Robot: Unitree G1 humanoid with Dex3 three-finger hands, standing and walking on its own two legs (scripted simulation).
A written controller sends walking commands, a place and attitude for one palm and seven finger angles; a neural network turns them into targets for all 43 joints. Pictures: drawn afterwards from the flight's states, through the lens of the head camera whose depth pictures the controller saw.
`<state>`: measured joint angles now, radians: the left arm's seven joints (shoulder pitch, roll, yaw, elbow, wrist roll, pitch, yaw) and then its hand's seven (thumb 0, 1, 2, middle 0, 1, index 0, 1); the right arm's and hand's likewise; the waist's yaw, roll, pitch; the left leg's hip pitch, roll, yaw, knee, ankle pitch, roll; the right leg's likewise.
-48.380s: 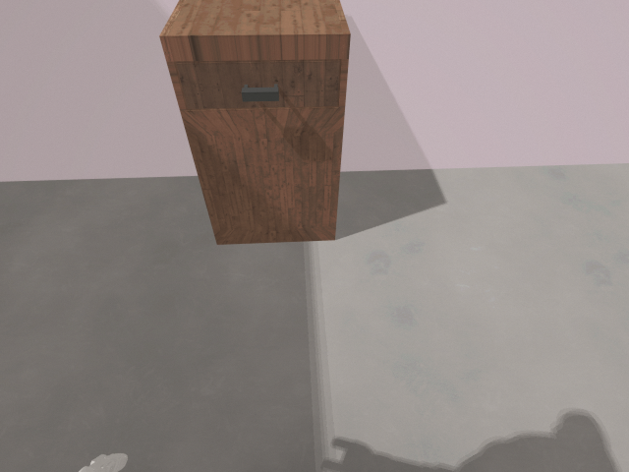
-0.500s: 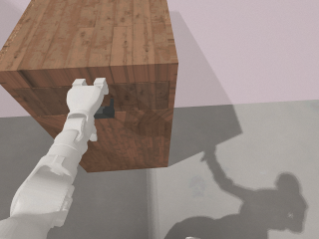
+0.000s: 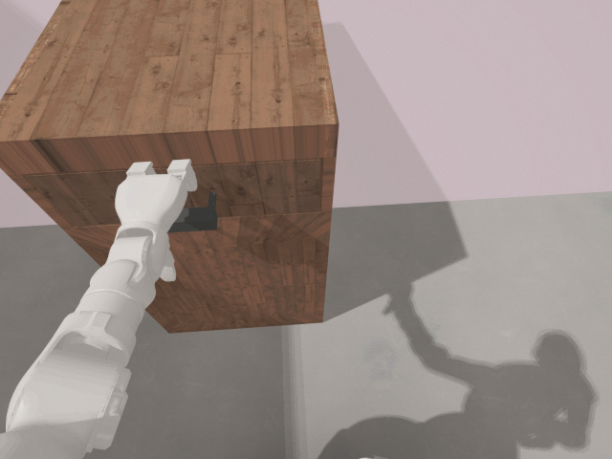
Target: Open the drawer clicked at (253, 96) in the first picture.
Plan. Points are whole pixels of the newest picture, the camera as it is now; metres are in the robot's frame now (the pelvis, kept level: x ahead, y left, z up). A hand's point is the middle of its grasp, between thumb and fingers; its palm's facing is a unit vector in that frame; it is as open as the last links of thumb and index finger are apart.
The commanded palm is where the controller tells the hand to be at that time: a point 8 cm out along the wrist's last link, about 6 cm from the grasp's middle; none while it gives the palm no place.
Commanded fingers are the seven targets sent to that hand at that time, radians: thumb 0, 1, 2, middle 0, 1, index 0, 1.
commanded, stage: lower the fingers behind the handle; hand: left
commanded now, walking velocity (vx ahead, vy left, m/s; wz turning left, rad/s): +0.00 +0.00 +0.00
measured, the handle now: (185, 209) +0.51 +0.21 -0.04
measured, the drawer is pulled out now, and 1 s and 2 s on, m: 0.00 0.00 0.00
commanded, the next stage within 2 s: close the thumb around the handle in 1.48 s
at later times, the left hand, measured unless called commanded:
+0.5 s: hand (177, 236) +0.44 +0.20 -0.02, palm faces -0.05 -0.01 -1.00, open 13.8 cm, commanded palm +0.42 +0.20 +0.03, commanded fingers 0.00 -0.50 0.30 -0.30 -1.20 -0.30 -1.20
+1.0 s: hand (181, 240) +0.44 +0.20 -0.04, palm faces -0.01 -0.01 -1.00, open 14.1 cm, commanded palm +0.41 +0.20 +0.00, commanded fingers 0.00 -0.50 0.30 -0.30 -1.20 -0.30 -1.20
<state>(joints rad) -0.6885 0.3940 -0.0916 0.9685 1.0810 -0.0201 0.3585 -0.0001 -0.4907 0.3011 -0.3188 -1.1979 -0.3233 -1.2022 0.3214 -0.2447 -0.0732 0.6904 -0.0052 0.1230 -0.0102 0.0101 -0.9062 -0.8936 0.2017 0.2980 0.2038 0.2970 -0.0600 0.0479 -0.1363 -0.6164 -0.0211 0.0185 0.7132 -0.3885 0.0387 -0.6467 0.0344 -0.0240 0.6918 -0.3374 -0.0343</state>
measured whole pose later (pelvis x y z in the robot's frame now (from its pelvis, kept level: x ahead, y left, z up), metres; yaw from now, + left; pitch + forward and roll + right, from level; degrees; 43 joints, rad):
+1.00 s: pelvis -0.02 +0.00 -0.03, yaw -1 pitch +22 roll -1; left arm -0.73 0.37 -0.07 1.07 1.12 0.01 0.49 0.00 -0.49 0.30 -0.27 -1.18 -0.27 -1.19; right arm 0.33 -0.24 -0.07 0.70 -0.03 0.10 0.01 0.01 -0.91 -0.89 0.20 0.30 0.20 0.30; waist -0.09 0.05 -0.19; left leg -0.85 -0.01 0.03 0.92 -0.45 0.05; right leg -0.88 0.04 -0.02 0.88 -0.39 -0.03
